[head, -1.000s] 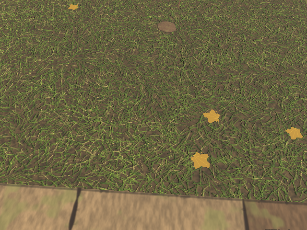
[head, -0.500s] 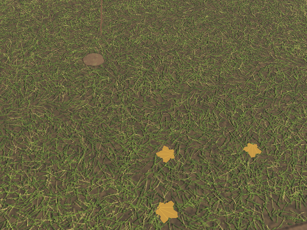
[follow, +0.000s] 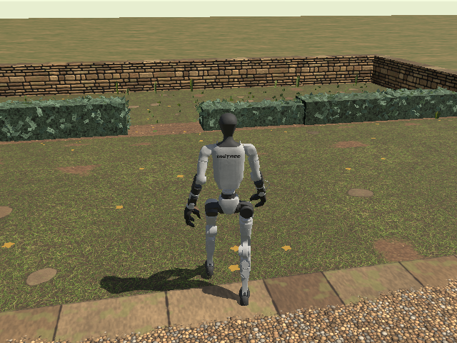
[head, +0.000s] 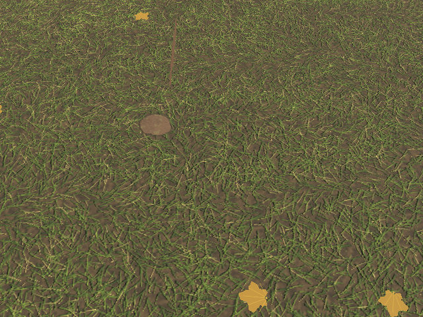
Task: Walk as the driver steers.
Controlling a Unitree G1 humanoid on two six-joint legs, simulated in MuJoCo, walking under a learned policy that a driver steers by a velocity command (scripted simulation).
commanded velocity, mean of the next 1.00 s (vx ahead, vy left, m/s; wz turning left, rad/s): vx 0.50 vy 0.00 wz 0.05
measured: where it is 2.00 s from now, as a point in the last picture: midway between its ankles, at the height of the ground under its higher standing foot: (189, 151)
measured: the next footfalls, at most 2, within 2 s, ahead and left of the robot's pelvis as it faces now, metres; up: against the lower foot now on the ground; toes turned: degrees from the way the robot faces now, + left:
left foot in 0.08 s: +0.23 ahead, +0.13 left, +0.00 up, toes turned +3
right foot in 0.64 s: +0.54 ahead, -0.10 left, +0.00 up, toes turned -2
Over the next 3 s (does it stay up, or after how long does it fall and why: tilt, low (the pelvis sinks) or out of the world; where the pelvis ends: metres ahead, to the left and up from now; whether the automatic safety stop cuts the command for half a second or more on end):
stays up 1.59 0.32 0.01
